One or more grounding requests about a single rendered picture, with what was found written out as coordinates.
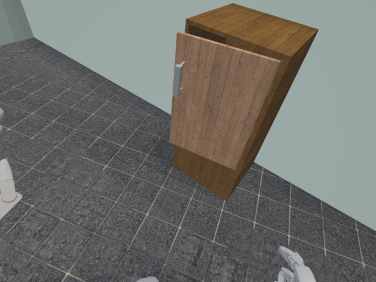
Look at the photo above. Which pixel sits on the cupboard door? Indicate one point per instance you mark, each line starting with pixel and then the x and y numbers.
pixel 224 89

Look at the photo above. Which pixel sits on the handle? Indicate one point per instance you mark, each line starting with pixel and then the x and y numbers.
pixel 177 79

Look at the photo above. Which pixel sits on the right robot hand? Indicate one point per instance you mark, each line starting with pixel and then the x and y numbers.
pixel 301 272

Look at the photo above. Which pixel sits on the left robot hand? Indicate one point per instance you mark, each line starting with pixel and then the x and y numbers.
pixel 9 198

